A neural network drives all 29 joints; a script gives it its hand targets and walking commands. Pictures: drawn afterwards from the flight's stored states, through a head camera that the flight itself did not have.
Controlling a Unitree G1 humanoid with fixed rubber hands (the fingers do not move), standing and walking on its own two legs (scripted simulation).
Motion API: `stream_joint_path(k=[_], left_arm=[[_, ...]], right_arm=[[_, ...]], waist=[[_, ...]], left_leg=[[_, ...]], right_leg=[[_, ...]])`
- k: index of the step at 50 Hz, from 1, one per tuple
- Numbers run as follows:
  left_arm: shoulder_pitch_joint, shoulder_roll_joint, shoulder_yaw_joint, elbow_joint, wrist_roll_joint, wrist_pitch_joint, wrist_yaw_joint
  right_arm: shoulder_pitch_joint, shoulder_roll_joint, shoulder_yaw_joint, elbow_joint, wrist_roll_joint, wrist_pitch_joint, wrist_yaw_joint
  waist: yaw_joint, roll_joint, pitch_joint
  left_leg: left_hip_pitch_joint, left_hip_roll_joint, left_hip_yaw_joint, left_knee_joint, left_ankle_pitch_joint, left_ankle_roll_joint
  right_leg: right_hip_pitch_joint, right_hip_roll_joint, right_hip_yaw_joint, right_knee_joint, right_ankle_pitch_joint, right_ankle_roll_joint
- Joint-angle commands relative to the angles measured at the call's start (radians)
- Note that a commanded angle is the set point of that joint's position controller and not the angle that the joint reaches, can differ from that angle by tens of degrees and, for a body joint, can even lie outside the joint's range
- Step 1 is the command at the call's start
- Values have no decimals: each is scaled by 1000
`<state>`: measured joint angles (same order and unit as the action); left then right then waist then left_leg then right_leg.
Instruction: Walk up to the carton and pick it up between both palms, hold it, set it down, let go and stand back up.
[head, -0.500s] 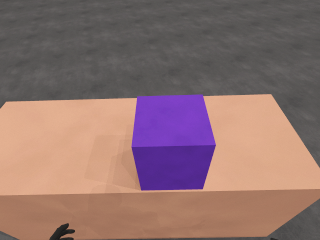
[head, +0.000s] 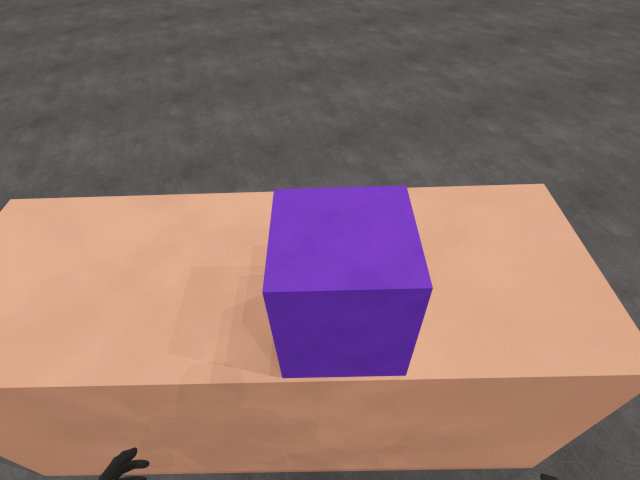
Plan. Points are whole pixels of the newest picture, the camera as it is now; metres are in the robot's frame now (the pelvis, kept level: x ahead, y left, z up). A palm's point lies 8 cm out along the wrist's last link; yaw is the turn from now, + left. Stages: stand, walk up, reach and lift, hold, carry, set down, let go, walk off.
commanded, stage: stand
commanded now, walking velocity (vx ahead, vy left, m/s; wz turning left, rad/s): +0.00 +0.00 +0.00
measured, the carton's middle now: (342, 285) +0.41 +0.01 -0.04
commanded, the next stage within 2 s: none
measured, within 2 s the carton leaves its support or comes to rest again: neither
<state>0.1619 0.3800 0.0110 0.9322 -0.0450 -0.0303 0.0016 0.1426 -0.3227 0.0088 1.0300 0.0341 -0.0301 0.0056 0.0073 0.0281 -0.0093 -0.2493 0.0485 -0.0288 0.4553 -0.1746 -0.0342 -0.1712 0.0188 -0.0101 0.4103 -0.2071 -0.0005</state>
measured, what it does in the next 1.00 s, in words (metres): stands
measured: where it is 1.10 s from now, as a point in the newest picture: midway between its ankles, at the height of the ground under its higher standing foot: outside the picture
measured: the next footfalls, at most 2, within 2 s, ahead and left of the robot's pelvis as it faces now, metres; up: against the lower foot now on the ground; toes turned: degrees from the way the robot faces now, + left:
none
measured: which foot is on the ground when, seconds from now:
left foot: down 0.00-1.00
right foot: down 0.00-1.00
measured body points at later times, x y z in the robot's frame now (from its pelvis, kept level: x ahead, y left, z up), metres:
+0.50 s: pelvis +0.00 +0.00 +0.00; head -0.01 +0.00 +0.45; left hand +0.11 +0.31 -0.11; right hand +0.10 -0.28 -0.13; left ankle +0.05 +0.14 -0.74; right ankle +0.01 -0.12 -0.74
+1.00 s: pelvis +0.00 +0.00 +0.00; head +0.00 +0.00 +0.45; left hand +0.11 +0.31 -0.11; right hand +0.11 -0.28 -0.13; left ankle +0.05 +0.14 -0.74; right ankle +0.01 -0.12 -0.74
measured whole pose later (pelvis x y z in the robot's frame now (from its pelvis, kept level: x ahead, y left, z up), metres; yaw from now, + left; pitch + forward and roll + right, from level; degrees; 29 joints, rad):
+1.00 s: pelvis +0.00 +0.00 +0.00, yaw +0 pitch -2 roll -1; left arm 0.16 0.38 0.01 0.93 -0.04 -0.03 0.00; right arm 0.10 -0.33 0.01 1.04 0.03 -0.02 0.01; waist 0.01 0.03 0.02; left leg -0.25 0.05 -0.03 0.46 -0.18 -0.03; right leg -0.17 0.02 -0.01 0.41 -0.21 0.00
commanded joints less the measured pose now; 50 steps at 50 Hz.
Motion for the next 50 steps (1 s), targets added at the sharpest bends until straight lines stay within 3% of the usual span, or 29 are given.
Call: stream_joint_path(k=[1,2,4,6,7,8,9,12,14,18,22,23,25,26,27,29,31,32,33,34,35,40,42,45,46,47,48,49,50], left_arm=[[-17,177,30,14,71,-16,-6],[-15,168,29,19,62,-19,-1],[-34,188,37,5,67,-9,3],[-51,193,41,5,70,-8,-3],[-60,197,33,4,64,-12,-3],[-61,179,28,-5,71,-14,-3],[-35,187,32,0,65,-20,-3],[-41,196,35,8,67,-20,-6],[-36,225,42,10,59,-14,7],[-18,222,45,23,70,-12,4],[-10,194,43,19,70,-8,-1],[-11,196,32,21,68,-5,-8],[-31,187,41,-9,56,-7,-7],[-29,176,32,11,63,-13,-5],[-2,181,31,14,69,-11,-4],[-32,196,41,12,72,-8,-1],[-23,200,40,6,66,-12,-6],[-30,210,35,12,66,-9,-2],[-12,187,32,9,73,-14,-4],[-13,198,37,11,73,-10,-3],[-26,213,40,10,67,-11,3],[-21,187,34,4,66,-13,-3],[-48,188,37,9,72,-6,-2],[-21,228,47,15,65,-6,0],[-57,211,39,4,72,-7,-2],[-11,212,42,7,68,-13,-5],[-14,205,43,17,70,-14,2],[-52,222,50,11,77,-14,-1],[-49,210,41,15,81,-10,-2]], right_arm=[[-77,-243,-55,-26,-56,-3,-5],[-65,-249,-59,-33,-53,-5,2],[-42,-233,-49,-26,-54,-8,-1],[-65,-250,-57,-32,-61,-2,-9],[-51,-248,-61,-20,-55,-4,-6],[-52,-230,-56,-31,-49,-4,-4],[-62,-232,-54,-22,-51,-9,0],[-48,-214,-49,-27,-47,-3,5],[-56,-210,-48,-23,-52,0,0],[-41,-232,-51,-23,-50,-1,3],[-63,-254,-57,-27,-58,0,-6],[-58,-254,-61,-21,-59,-5,-2],[-72,-254,-59,-31,-53,-5,-8],[-57,-243,-50,-20,-57,-10,-7],[-54,-268,-65,-19,-64,-7,-5],[-71,-253,-56,-30,-53,-2,-1],[-46,-234,-49,-17,-56,7,-5],[-75,-246,-57,-28,-53,1,-5],[-59,-248,-59,-18,-53,2,-3],[-80,-241,-53,-30,-52,0,-3],[-71,-216,-47,-34,-52,-2,-5],[-92,-258,-59,-28,-54,1,-4],[-116,-219,-52,-24,-54,-4,-1],[-78,-240,-53,-22,-54,4,-4],[-84,-234,-52,-11,-51,5,-6],[-83,-241,-49,-12,-53,1,-5],[-87,-240,-57,-21,-52,-3,-3],[-104,-249,-56,-18,-56,0,-4],[-113,-232,-52,-33,-53,2,2]], waist=[[4,39,53],[-4,45,38],[-18,-36,44],[-16,51,46],[-35,6,62],[-25,-4,14],[-10,-5,51],[-17,-9,50],[-20,37,82],[-13,-15,45],[-17,58,59],[-17,1,69],[3,-18,23],[-6,-4,39],[-16,69,69],[-11,-1,79],[-11,-2,6],[-14,34,68],[-19,-48,46],[-9,24,62],[-32,4,48],[1,25,49],[10,-4,3],[-3,51,37],[-17,19,42],[-4,44,33],[-20,52,48],[-21,-19,56],[-26,11,21]], left_leg=[[20,63,-97,-156,-63,66],[27,66,-100,-166,-44,71],[19,61,-99,-157,-37,59],[41,63,-83,-139,-43,64],[41,65,-97,-156,-25,60],[67,68,-85,-147,-26,66],[42,70,-93,-162,-14,62],[24,67,-78,-142,-24,54],[17,63,-82,-138,-18,61],[37,59,-92,-163,-72,57],[14,61,-85,-155,-99,58],[28,67,-104,-160,-75,56],[37,65,-88,-144,-11,60],[37,62,-98,-160,-23,60],[32,58,-94,-177,-114,55],[-8,64,-100,-164,-90,49],[28,63,-94,-165,-97,60],[24,61,-89,-145,-74,58],[45,63,-109,-156,-84,61],[19,68,-93,-145,-72,69],[35,69,-103,-147,-70,58],[14,63,-107,-163,-104,64],[9,71,-100,-165,-100,65],[23,63,-104,-161,-63,59],[27,72,-104,-182,-50,55],[38,76,-110,-174,-74,65],[38,77,-112,-165,-94,60],[48,59,-91,-158,-79,51],[51,68,-92,-162,-89,60]], right_leg=[[11,-135,118,-114,-5,-28],[28,-144,121,-103,10,-28],[6,-138,123,-114,-19,-35],[-2,-139,129,-127,-32,-29],[-37,-136,134,-122,-37,-34],[-3,-132,123,-118,-22,-34],[-17,-126,112,-107,-31,-22],[7,-141,124,-112,-12,-31],[-20,-146,150,-134,-8,-34],[3,-128,122,-107,-63,-20],[-31,-139,138,-120,-46,-39],[-11,-131,118,-112,-52,-36],[14,-132,118,-89,41,-30],[-6,-135,116,-91,-6,-31],[-27,-123,113,-116,-63,-17],[-18,-132,110,-99,-56,-29],[19,-127,113,-99,-74,-27],[-37,-141,140,-131,-76,-33],[-13,-125,107,-110,-57,-31],[-16,-131,129,-116,-47,-33],[-21,-138,138,-132,-61,-36],[4,-128,122,-113,-54,-31],[48,-137,112,-106,-42,-32],[11,-140,148,-93,-1,-41],[0,-133,119,-74,-16,-34],[-5,-126,121,-97,-15,-28],[-19,-124,118,-115,-27,-27],[-28,-125,123,-117,-60,-32],[-14,-128,125,-115,-52,-32]])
